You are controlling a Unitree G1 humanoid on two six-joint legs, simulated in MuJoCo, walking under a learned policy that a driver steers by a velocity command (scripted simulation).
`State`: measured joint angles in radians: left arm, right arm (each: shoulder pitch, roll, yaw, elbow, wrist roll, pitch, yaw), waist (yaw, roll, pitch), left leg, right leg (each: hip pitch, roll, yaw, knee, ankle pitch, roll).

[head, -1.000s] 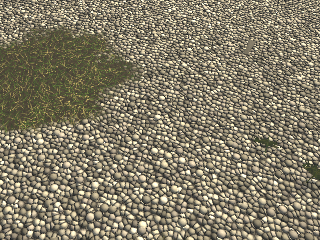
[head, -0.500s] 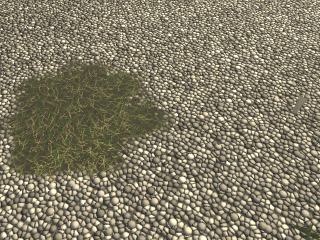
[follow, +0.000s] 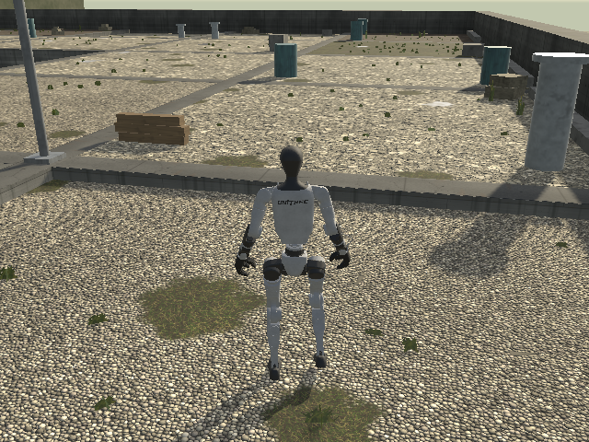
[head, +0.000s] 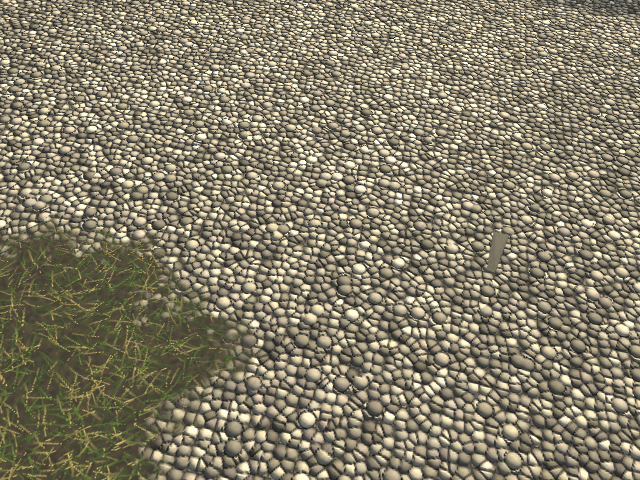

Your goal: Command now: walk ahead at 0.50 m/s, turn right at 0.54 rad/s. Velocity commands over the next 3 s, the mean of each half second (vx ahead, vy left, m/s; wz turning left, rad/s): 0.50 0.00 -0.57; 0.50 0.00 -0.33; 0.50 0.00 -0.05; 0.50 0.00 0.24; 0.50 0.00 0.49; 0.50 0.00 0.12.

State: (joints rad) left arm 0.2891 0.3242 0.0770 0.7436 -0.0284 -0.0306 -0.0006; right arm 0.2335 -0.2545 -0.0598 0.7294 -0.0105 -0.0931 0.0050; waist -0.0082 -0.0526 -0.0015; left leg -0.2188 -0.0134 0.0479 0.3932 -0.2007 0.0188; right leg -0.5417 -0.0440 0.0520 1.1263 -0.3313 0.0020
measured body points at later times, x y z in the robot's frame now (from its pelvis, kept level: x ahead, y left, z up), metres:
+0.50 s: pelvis +0.26 -0.09 +0.00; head +0.30 -0.11 +0.44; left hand +0.46 +0.14 -0.10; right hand +0.32 -0.40 -0.11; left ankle +0.30 +0.08 -0.66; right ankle +0.28 -0.16 -0.74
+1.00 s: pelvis +0.55 -0.12 +0.00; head +0.57 -0.12 +0.45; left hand +0.78 +0.06 -0.11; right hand +0.50 -0.40 -0.11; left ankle +0.61 -0.05 -0.74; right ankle +0.49 -0.25 -0.67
